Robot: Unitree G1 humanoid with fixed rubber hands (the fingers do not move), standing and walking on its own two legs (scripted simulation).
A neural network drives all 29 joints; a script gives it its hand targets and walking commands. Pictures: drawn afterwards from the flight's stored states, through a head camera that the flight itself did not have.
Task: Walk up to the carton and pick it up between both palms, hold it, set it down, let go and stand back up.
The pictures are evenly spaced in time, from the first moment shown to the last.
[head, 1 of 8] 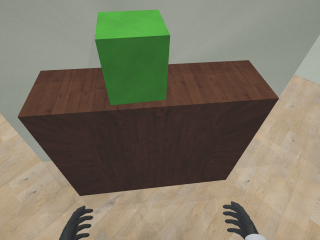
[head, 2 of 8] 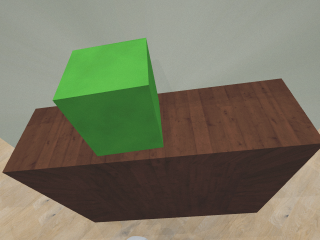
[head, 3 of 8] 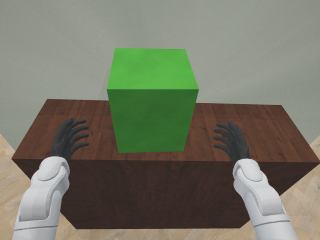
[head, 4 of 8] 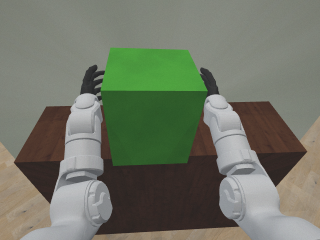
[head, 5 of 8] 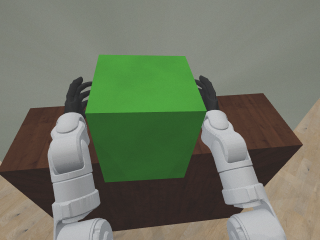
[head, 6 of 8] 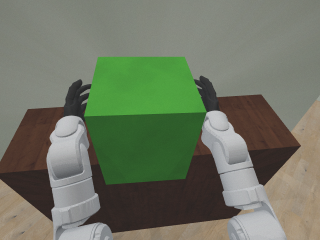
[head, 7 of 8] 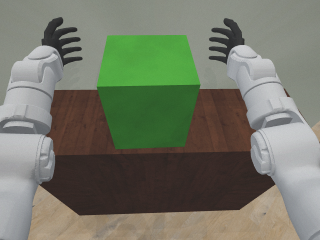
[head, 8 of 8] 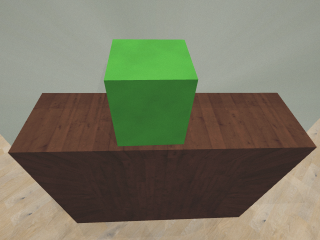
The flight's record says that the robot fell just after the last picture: no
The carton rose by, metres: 0.09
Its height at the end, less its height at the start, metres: +0.00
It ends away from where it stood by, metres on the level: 0.02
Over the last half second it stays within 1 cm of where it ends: yes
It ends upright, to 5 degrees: yes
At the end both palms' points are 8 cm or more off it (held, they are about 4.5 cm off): yes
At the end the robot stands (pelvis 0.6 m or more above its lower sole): yes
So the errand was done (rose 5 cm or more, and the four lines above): yes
